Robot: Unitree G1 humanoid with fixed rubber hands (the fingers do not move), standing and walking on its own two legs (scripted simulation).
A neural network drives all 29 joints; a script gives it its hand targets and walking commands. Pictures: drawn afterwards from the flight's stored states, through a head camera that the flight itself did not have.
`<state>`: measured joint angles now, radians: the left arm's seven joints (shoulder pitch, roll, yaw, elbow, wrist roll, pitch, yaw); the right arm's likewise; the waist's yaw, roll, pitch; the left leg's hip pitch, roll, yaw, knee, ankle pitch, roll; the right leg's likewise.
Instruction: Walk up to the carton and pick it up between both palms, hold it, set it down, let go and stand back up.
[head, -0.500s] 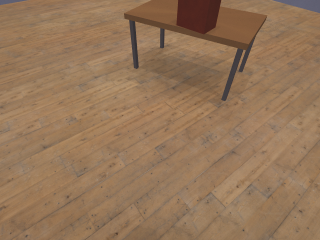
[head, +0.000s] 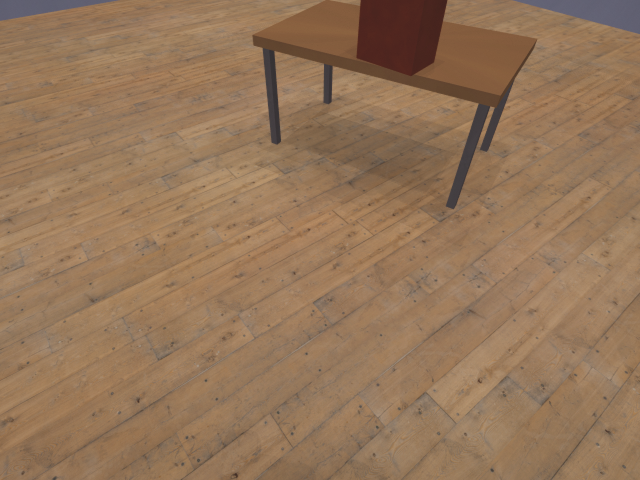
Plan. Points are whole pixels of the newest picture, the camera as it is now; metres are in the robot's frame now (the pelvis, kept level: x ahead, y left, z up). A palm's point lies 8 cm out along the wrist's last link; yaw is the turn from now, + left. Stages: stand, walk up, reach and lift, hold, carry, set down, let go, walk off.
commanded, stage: walk up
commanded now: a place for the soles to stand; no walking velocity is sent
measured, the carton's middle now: (399, 24) +1.74 -0.31 -0.04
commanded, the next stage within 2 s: none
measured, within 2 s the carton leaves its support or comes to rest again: neither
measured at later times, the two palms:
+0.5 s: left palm (66, 479) +0.19 +0.37 -0.18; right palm out of the picture +0.16 -0.11 -0.15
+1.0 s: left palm (220, 269) +0.60 +0.22 -0.18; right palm (378, 435) +0.25 -0.08 -0.16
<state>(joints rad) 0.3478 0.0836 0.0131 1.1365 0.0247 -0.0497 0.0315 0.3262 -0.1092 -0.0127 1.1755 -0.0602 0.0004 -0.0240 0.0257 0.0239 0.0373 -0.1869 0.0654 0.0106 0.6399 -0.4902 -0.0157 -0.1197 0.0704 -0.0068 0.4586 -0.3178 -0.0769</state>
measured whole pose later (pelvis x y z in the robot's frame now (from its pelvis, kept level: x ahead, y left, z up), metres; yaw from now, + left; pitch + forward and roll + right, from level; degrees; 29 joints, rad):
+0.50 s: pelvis +0.18 +0.12 -0.03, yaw -9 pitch -8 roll -1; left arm 0.37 0.28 0.02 1.05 0.04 -0.02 -0.01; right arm 0.34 -0.15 0.00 0.95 -0.01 -0.04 -0.01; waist 0.01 -0.06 0.10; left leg -0.26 0.05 0.17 0.74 -0.35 0.05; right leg -0.38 0.01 0.03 1.31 -0.44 -0.01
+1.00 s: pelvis +0.45 +0.06 -0.04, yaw -17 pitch -1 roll -2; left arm 0.14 0.15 -0.02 0.95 0.07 -0.04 -0.02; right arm 0.60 -0.13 0.04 1.04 -0.06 -0.04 -0.02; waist -0.05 0.03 0.13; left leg 0.09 0.12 0.25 0.73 -0.59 0.02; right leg -0.52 0.02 -0.19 0.76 -0.23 -0.09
